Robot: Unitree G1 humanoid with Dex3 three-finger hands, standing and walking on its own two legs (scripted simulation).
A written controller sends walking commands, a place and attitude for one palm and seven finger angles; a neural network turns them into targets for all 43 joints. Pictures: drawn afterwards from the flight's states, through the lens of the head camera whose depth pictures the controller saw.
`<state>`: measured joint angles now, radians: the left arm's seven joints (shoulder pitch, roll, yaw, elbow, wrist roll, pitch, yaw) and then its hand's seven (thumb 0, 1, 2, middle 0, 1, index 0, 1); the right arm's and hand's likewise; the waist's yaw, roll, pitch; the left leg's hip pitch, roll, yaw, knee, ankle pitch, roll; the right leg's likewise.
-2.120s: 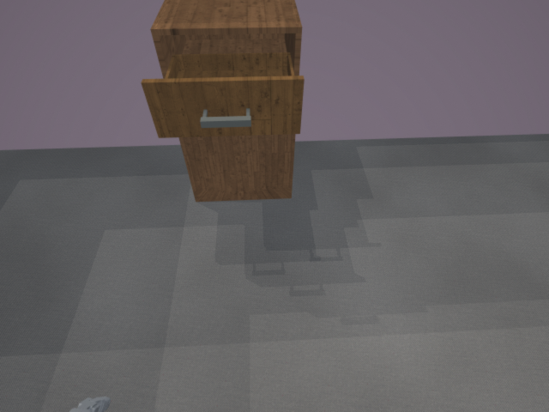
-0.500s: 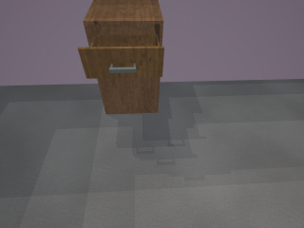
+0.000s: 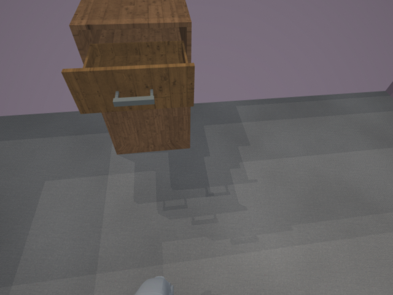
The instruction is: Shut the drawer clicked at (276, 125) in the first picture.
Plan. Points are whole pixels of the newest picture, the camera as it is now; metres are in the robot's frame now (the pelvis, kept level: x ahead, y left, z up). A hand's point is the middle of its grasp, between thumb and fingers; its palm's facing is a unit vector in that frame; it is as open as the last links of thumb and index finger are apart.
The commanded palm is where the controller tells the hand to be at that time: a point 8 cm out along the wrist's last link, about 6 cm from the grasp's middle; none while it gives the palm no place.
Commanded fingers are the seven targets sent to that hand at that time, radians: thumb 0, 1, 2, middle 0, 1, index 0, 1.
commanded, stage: walk to a spot facing it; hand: left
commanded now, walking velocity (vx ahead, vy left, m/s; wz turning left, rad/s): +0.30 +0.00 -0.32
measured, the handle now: (134, 97) +0.72 +0.29 -0.06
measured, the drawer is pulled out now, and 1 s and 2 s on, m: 0.29 0.29 0.29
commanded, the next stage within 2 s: turn to face it in 0.26 s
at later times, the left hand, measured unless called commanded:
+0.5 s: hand (140, 214) +0.33 +0.19 -0.15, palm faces -0.23 -0.94 -0.26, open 7.3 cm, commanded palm none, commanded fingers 0.00 0.90 0.90 -0.20 -0.30 -0.20 -0.30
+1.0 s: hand (116, 244) +0.25 +0.24 -0.18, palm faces +0.08 -0.97 -0.22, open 7.3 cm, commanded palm none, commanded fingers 0.00 0.90 0.90 -0.20 -0.30 -0.20 -0.30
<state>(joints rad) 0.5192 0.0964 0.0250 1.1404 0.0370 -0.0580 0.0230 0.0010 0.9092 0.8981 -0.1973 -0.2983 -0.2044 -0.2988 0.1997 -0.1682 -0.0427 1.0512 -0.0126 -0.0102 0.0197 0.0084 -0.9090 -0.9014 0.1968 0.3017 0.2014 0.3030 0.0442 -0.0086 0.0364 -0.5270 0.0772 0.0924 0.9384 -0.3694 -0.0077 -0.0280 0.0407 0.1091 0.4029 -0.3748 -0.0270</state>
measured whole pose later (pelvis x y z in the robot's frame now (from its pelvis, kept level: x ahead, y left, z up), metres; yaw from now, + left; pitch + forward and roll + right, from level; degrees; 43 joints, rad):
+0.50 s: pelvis +0.15 +0.02 -0.01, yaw -13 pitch -2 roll +1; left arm 0.12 0.22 0.08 0.91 0.04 0.00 -0.01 0.00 0.92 0.90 -0.19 -0.30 -0.20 -0.30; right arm 0.31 -0.20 -0.05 1.03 -0.03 -0.04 -0.01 -0.01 -0.93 -0.90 0.20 0.30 0.20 0.30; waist -0.05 -0.01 0.06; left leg -0.15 0.09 0.29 0.55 -0.35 0.00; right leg -0.42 -0.08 -0.09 0.63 -0.19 0.00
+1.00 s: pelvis +0.19 +0.03 +0.00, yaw +2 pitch +0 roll -1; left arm 0.19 0.23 0.09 0.98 0.02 0.06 0.02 0.00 0.92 0.90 -0.19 -0.30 -0.20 -0.30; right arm 0.27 -0.14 -0.04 0.99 -0.02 0.01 -0.02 0.00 -0.91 -0.90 0.20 0.30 0.20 0.30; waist -0.02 -0.04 0.05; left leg -0.27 0.01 0.08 0.53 -0.26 0.05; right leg -0.48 -0.07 -0.05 1.05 -0.41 0.06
